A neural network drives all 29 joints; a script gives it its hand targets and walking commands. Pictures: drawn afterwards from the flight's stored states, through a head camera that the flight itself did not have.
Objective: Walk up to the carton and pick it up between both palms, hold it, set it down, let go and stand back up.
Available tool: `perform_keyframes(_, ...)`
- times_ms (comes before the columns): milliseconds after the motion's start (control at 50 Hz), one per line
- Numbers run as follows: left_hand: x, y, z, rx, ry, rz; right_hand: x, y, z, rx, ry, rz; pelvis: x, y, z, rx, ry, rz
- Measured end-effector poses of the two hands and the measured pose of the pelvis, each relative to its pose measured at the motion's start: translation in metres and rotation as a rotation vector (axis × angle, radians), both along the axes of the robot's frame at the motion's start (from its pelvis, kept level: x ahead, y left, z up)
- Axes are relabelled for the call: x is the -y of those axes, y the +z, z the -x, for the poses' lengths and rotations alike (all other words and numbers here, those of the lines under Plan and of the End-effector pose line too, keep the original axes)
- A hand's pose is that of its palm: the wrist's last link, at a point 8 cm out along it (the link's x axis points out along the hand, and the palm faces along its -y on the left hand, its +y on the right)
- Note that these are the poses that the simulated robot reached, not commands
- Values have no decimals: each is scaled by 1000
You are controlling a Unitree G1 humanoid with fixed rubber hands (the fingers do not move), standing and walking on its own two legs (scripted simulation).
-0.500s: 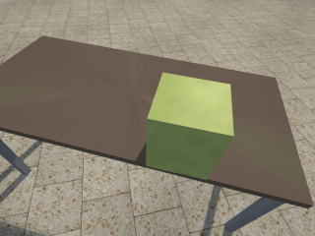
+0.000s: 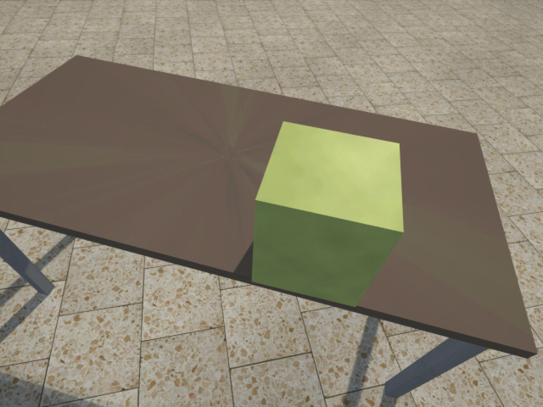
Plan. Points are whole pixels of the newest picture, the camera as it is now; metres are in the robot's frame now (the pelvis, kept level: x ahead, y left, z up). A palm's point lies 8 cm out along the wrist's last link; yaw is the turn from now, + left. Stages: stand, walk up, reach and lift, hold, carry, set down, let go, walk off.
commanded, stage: stand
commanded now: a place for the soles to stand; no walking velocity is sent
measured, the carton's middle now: (320, 217) +0.45 -0.09 +0.00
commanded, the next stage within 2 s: reach and lift in 0.08 s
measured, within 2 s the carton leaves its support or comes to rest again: neither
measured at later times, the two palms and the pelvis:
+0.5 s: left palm (130, 383) +0.18 +0.22 -0.12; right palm out of the picture +0.14 -0.25 -0.10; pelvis -0.01 -0.02 +0.00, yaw -8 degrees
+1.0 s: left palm (127, 365) +0.20 +0.22 -0.09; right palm (429, 391) +0.18 -0.24 -0.07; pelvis +0.04 +0.01 +0.01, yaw -8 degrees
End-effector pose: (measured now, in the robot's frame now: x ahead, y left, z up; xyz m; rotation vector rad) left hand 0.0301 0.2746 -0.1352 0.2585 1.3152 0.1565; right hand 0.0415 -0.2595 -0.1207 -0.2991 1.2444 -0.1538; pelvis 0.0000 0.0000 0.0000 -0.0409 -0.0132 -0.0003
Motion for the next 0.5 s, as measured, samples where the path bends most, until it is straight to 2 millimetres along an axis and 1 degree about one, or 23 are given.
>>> perform_keyframes(100, 3, 1, 5, -5, 10, -4, 3, -2, -9, 22, 10, -1, 1, -1, -1, 3, 5, 5)
perform_keyframes(120, 3, -1, 2, -27, -8, -8, 5, -4, -13, 32, -1, -2, 3, -4, -1, -18, -18, -5)
perform_keyframes(140, 3, -4, -6, -44, -40, -18, 8, -8, -20, 48, -25, -8, 4, -8, 1, -40, -39, -19)
perform_keyframes(180, 1, -11, -34, -43, -70, -42, 13, -15, -40, 89, -45, -30, 8, -20, 7, -72, -65, -44)
perform_keyframes(240, 4, -13, -95, 37, -68, -56, 14, -19, -75, 162, -8, -47, 11, -35, 16, -99, -95, -58)
perform_keyframes(280, 14, -5, -135, 114, -80, -41, 11, -16, -93, 215, -5, -57, 12, -38, 21, -92, -108, -51)
perform_keyframes(300, 21, 1, -151, 152, -92, -32, 9, -14, -98, 240, -12, -62, 13, -37, 23, -80, -112, -44)
perform_keyframes(340, 34, 12, -172, 213, -114, -10, 4, -6, -103, 280, -27, -70, 14, -30, 24, -47, -118, -33)
perform_keyframes(360, 40, 16, -177, 231, -118, 1, 1, -1, -102, 295, -30, -73, 14, -26, 23, -30, -121, -31)
perform_keyframes(400, 50, 22, -178, 242, -114, 19, -4, 7, -98, 313, -27, -74, 16, -17, 19, -5, -128, -31)
perform_keyframes(460, 56, 22, -164, 212, -86, 35, -8, 15, -96, 321, -8, -69, 17, -7, 11, 5, -138, -36)
perform_keyframes(500, 56, 19, -153, 183, -67, 39, -11, 17, -100, 323, 7, -65, 17, -5, 6, 0, -141, -37)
